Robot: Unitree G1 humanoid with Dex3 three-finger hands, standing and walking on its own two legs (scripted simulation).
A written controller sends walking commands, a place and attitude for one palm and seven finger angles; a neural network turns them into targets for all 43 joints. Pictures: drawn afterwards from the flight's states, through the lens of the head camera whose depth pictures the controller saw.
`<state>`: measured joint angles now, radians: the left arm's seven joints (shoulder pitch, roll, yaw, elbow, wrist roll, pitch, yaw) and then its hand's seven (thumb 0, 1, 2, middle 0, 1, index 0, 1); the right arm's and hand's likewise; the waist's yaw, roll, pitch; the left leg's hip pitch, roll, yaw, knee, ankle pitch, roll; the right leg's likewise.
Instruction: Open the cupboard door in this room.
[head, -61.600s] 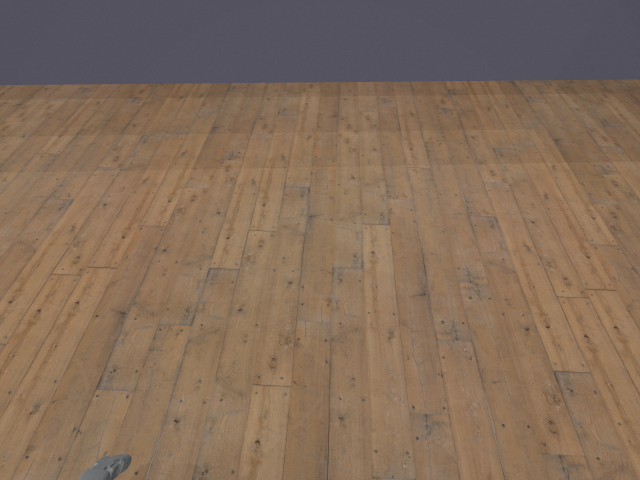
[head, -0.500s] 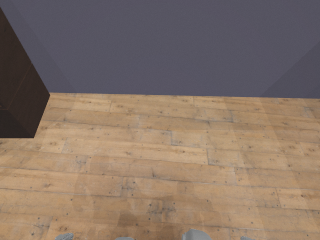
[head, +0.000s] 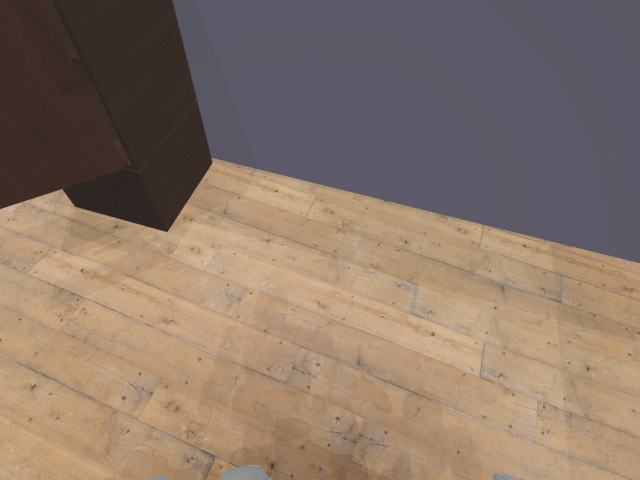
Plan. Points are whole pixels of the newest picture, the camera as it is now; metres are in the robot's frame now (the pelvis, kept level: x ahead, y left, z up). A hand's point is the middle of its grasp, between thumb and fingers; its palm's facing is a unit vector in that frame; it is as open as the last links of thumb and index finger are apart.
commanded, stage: turn to face it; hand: left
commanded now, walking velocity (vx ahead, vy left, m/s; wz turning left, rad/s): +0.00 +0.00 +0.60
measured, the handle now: out of the picture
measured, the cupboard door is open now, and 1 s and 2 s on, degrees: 47 47 47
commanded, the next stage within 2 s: take the last steps up to it in 0.90 s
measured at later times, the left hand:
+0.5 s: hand out of the picture +0.07 +0.20 -0.14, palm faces +0.29 -0.92 -0.27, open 7.4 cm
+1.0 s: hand out of the picture +0.01 +0.22 -0.16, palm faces +0.51 -0.83 -0.23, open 7.4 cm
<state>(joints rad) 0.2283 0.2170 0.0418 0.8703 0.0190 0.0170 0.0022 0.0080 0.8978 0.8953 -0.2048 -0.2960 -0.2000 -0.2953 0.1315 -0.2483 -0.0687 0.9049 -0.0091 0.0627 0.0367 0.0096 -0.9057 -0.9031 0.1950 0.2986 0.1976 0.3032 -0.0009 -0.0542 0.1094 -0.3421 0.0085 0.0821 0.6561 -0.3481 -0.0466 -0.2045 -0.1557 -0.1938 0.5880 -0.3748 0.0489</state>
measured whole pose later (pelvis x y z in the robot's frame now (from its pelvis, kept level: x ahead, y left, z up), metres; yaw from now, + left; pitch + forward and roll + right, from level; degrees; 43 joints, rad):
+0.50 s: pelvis +0.03 -0.02 +0.00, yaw +17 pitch +1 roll +0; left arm 0.17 0.21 0.04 0.84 0.02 0.02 0.01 0.01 0.90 0.90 -0.20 -0.30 -0.20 -0.29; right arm 0.17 -0.25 -0.08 0.92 -0.02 0.08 0.03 0.01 -0.90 -0.90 0.20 0.30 0.20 0.30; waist -0.02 0.03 0.08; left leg -0.48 -0.03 -0.03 1.06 -0.47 -0.04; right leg -0.24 -0.07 -0.09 0.56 -0.32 0.02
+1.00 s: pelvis +0.05 +0.00 +0.01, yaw +29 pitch +1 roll -1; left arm 0.18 0.24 0.06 0.92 0.01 0.06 0.00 0.01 0.90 0.90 -0.20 -0.30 -0.19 -0.29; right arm 0.17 -0.19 -0.02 0.94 -0.02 0.03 -0.01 0.01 -0.90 -0.90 0.20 0.30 0.20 0.30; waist 0.01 -0.01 0.07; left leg -0.26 -0.01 -0.04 0.51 -0.26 0.02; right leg -0.37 -0.05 -0.04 0.80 -0.44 0.06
